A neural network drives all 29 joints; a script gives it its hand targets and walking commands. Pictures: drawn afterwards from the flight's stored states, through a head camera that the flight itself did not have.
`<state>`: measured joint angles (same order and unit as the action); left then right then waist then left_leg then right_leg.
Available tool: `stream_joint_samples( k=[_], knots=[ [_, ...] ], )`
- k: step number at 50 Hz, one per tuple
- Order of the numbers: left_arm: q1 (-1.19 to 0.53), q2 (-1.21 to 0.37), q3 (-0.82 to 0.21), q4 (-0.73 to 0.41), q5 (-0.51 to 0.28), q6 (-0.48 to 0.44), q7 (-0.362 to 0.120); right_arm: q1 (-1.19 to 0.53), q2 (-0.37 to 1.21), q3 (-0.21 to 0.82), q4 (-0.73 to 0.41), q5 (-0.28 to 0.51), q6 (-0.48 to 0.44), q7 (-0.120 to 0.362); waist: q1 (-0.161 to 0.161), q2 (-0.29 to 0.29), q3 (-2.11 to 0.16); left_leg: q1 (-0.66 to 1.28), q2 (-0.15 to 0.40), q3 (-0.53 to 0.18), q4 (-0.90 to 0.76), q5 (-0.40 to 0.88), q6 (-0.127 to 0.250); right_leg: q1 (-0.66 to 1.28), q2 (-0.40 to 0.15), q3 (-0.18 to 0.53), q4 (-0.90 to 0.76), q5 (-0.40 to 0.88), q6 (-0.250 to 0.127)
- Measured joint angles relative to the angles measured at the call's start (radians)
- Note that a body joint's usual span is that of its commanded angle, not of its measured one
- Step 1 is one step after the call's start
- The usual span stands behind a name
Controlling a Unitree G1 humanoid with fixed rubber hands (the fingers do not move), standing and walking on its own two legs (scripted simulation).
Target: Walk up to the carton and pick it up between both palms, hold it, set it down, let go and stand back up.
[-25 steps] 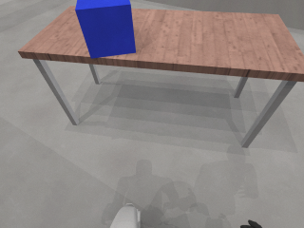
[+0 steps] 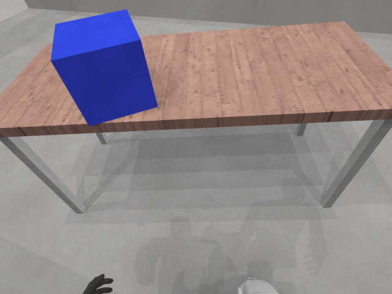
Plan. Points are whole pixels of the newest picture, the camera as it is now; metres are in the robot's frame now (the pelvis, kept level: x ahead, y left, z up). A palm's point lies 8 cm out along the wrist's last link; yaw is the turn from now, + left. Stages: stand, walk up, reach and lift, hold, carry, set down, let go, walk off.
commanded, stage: walk up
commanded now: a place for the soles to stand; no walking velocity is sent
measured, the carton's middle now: (108, 66) +0.76 +0.29 +0.09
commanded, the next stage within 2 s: none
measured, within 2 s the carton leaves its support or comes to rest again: neither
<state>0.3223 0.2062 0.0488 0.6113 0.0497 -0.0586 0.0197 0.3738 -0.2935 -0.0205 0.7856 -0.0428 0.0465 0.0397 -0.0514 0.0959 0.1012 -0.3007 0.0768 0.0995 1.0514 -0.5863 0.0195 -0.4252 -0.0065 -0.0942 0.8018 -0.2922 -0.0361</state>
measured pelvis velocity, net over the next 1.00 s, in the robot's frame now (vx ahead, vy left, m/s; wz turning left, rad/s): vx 0.30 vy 0.24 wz -0.02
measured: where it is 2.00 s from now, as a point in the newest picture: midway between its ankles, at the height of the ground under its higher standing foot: (156, 270)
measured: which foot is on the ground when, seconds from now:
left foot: up 0.00-0.28, down 0.30-0.64, up 0.66-0.94, down 0.96-1.00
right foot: down 0.00-0.32, up 0.34-0.60, down 0.62-0.98, up 1.00-1.00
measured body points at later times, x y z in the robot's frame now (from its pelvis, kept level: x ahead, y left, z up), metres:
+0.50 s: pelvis +0.17 +0.13 +0.01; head +0.18 +0.13 +0.46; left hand +0.25 +0.40 -0.12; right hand +0.23 -0.13 -0.11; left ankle +0.20 +0.24 -0.70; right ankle +0.17 +0.01 -0.64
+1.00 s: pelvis +0.30 +0.24 +0.00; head +0.34 +0.24 +0.45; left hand +0.36 +0.51 -0.12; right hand +0.42 -0.02 -0.12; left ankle +0.39 +0.38 -0.70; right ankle +0.29 +0.05 -0.69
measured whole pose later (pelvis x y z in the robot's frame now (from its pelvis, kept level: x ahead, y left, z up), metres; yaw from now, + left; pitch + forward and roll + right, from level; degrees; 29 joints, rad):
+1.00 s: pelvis +0.30 +0.24 +0.00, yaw -1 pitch -4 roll +1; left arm 0.34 0.27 0.04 0.69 0.01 0.01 0.02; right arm 0.23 -0.26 -0.04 0.69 -0.02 0.01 0.04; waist 0.04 -0.01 0.16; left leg -0.45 0.08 0.05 0.80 -0.27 -0.04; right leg -0.34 -0.16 0.02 0.91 -0.51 0.04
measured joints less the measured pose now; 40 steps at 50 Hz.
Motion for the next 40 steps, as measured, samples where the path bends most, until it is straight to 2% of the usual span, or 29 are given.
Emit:
stream_joint_samples(
  k=[3, 5, 9, 13, 14, 15, 16, 17, 19, 21, 23, 25, 28, 31, 32, 35, 37, 40],
  knots=[
    [0.013, -0.012, -0.01, 0.024, 0.003, 0.012, 0.027, -0.02, -0.012, -0.008, 0.002, -0.009, 0.042, 0.011, 0.019, 0.024, -0.004, -0.117, -0.01, -0.04, 0.209, 0.044, -0.029, 0.051, -0.012, -0.003, -0.022, -0.029, 0.009],
    [0.026, -0.015, -0.014, 0.047, 0.008, 0.008, 0.033, -0.039, -0.016, -0.015, -0.012, -0.01, 0.037, 0.014, 0.03, 0.033, 0.002, -0.182, 0.004, -0.057, 0.227, 0.089, -0.046, 0.093, -0.023, -0.004, -0.056, -0.036, 0.026],
    [0.052, -0.003, -0.012, 0.093, 0.01, -0.003, 0.029, -0.078, -0.011, -0.028, -0.058, -0.001, 0.017, 0.031, 0.052, 0.023, 0.01, -0.251, 0.054, -0.093, 0.062, 0.155, -0.055, 0.161, -0.053, -0.001, -0.121, -0.046, 0.05],
    [0.072, 0.028, 0.003, 0.118, 0.011, 0.002, 0.017, -0.099, 0.007, -0.034, -0.096, 0.008, -0.012, 0.049, 0.075, -0.022, 0.005, -0.221, 0.084, -0.094, -0.196, 0.241, -0.027, 0.19, -0.099, 0.012, -0.103, -0.099, 0.075],
    [0.078, 0.035, 0.007, 0.124, 0.011, 0.007, 0.015, -0.095, 0.01, -0.036, -0.105, 0.009, -0.022, 0.051, 0.079, -0.036, -0.001, -0.191, 0.08, -0.079, -0.254, 0.275, -0.019, 0.189, -0.115, 0.021, -0.076, -0.127, 0.073],
    [0.085, 0.042, 0.01, 0.128, 0.012, 0.015, 0.013, -0.09, 0.011, -0.038, -0.112, 0.009, -0.033, 0.05, 0.079, -0.053, -0.007, -0.168, 0.067, -0.062, -0.286, 0.334, -0.027, 0.184, -0.136, 0.035, -0.035, -0.164, 0.064],
    [0.088, 0.051, 0.013, 0.133, 0.011, 0.024, 0.011, -0.089, 0.018, -0.04, -0.116, 0.008, -0.045, 0.047, 0.078, -0.085, -0.005, -0.162, 0.042, -0.037, -0.259, 0.352, -0.035, 0.172, -0.164, 0.067, 0.022, -0.206, 0.037],
    [0.091, 0.056, 0.014, 0.138, 0.004, 0.035, 0.008, -0.086, 0.021, -0.037, -0.12, 0.005, -0.054, 0.041, 0.074, -0.103, -0.007, -0.167, 0.029, -0.019, -0.214, 0.318, -0.036, 0.143, -0.161, 0.109, 0.107, -0.247, 0.023],
    [0.086, 0.059, 0.015, 0.145, -0.012, 0.065, 0.007, -0.087, 0.028, -0.022, -0.113, 0.015, -0.053, 0.025, 0.059, -0.111, -0.015, -0.162, 0.025, -0.003, -0.162, 0.234, -0.028, 0.066, -0.108, 0.153, 0.308, -0.309, 0.013],
    [0.068, 0.066, 0.013, 0.145, -0.021, 0.077, 0.005, -0.083, 0.04, -0.007, -0.101, 0.021, -0.048, 0.007, 0.043, -0.119, -0.012, -0.129, 0.021, 0.014, -0.173, 0.219, -0.012, -0.006, -0.064, 0.143, 0.448, -0.27, 0.01],
    [0.047, 0.067, 0.012, 0.136, -0.023, 0.068, 0.001, -0.07, 0.048, 0.004, -0.088, 0.013, -0.047, -0.008, 0.028, -0.125, -0.007, -0.089, 0.014, 0.033, -0.203, 0.204, -0.008, -0.059, -0.045, 0.107, 0.48, -0.233, 0.012],
    [0.03, 0.06, 0.011, 0.116, -0.026, 0.054, -0.004, -0.054, 0.048, 0.009, -0.073, 0.006, -0.045, -0.016, 0.015, -0.119, -0.005, -0.05, 0.008, 0.049, -0.239, 0.195, -0.003, -0.085, -0.033, 0.071, 0.417, -0.233, 0.018],
    [0.004, 0.037, 0.006, 0.079, -0.035, 0.033, -0.009, -0.033, 0.035, 0.01, -0.056, -0.001, -0.038, -0.022, -0.003, -0.093, -0.001, -0.007, 0.003, 0.069, -0.278, 0.185, 0.002, -0.075, -0.027, 0.031, 0.202, -0.203, 0.018],
    [-0.002, 0.017, 0.001, 0.03, -0.031, 0.0, -0.007, -0.014, 0.012, 0.013, -0.045, 0.001, -0.022, -0.018, -0.012, -0.056, 0.005, 0.006, 0.008, 0.074, -0.233, 0.131, 0.0, -0.001, -0.009, 0.011, -0.051, 0.018, -0.004],
    [-0.004, 0.008, -0.001, 0.019, -0.019, -0.007, -0.001, -0.011, 0.005, 0.012, -0.037, 0.002, -0.015, -0.015, -0.011, -0.033, 0.011, -0.003, 0.018, 0.056, -0.182, 0.105, 0.006, 0.004, 0.001, 0.003, -0.037, 0.04, -0.009],
    [0.0, -0.011, -0.012, 0.017, 0.008, 0.009, 0.029, -0.014, -0.007, 0.006, -0.018, -0.006, 0.042, -0.003, 0.004, 0.006, 0.002, -0.083, -0.007, -0.025, 0.057, 0.011, -0.017, 0.029, -0.001, -0.004, 0.004, -0.041, -0.002],
    [0.007, -0.022, -0.017, 0.034, 0.01, 0.018, 0.044, -0.029, -0.015, -0.002, -0.015, -0.012, 0.064, 0.003, 0.014, 0.025, 0.001, -0.144, -0.009, -0.046, 0.17, 0.048, -0.04, 0.066, -0.014, -0.006, -0.023, -0.057, 0.01],
    [0.024, -0.025, -0.02, 0.06, 0.014, 0.011, 0.049, -0.057, -0.019, -0.014, -0.031, -0.015, 0.056, 0.009, 0.031, 0.036, 0.011, -0.213, 0.013, -0.073, 0.185, 0.115, -0.065, 0.124, -0.039, -0.006, -0.081, -0.048, 0.039]
  ],
)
